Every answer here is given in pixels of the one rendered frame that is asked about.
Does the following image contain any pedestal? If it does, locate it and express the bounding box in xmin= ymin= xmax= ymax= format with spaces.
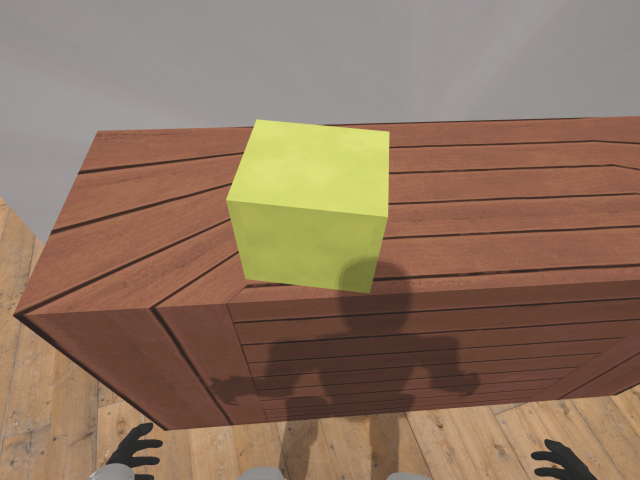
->
xmin=13 ymin=116 xmax=640 ymax=431

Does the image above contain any carton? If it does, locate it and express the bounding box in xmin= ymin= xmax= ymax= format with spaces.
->
xmin=226 ymin=120 xmax=389 ymax=293

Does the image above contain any robot right hand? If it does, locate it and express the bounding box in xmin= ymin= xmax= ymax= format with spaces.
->
xmin=531 ymin=439 xmax=597 ymax=480

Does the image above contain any robot left hand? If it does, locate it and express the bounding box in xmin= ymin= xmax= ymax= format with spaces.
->
xmin=106 ymin=422 xmax=163 ymax=480

